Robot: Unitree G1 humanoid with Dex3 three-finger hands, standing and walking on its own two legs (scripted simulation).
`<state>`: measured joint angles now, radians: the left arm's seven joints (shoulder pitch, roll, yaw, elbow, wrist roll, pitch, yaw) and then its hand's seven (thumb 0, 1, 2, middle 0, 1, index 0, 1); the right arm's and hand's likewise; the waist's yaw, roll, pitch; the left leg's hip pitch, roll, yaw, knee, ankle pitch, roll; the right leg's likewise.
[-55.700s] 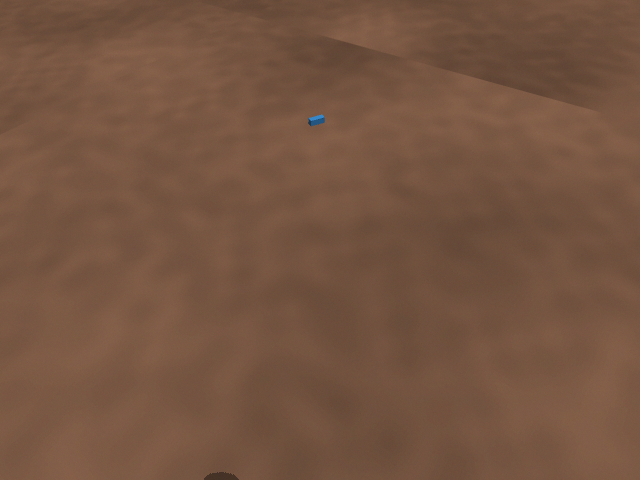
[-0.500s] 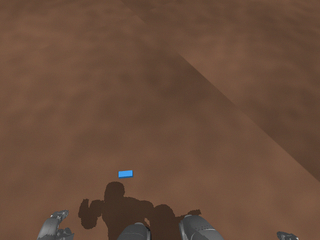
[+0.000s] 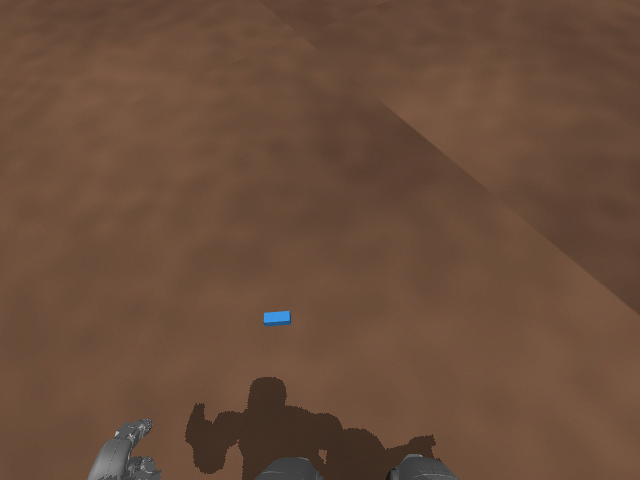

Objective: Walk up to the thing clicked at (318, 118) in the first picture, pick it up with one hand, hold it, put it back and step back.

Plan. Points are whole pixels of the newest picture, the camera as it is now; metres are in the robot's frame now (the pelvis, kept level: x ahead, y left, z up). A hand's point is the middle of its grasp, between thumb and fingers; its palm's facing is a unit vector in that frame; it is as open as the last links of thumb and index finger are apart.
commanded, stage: step back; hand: left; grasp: from above
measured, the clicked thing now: (277, 318) +0.61 +0.24 -0.74
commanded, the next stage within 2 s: none
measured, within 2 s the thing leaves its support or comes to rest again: neither
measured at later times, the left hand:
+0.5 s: hand out of the picture -0.08 +0.25 -0.15, palm faces -0.08 -0.91 -0.40, open 7.4 cm
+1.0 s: hand out of the picture -0.23 +0.26 -0.14, palm faces +0.00 -0.92 -0.38, open 7.4 cm
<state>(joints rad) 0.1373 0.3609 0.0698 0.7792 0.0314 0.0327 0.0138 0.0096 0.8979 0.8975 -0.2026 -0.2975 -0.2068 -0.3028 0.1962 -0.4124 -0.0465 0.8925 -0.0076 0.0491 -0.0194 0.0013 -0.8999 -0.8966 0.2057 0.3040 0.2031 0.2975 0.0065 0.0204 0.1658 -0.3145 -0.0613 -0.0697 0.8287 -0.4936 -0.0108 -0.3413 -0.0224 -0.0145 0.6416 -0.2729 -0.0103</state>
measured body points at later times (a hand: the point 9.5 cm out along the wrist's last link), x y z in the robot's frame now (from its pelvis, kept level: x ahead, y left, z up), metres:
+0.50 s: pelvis -0.17 -0.02 -0.01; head -0.12 -0.03 +0.44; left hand -0.08 +0.29 -0.12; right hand -0.05 -0.34 -0.12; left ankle -0.06 +0.11 -0.70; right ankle -0.19 -0.13 -0.73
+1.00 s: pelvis -0.34 -0.01 +0.00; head -0.29 +0.00 +0.45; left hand -0.23 +0.31 -0.12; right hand -0.24 -0.32 -0.11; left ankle -0.28 +0.11 -0.72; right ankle -0.38 -0.14 -0.66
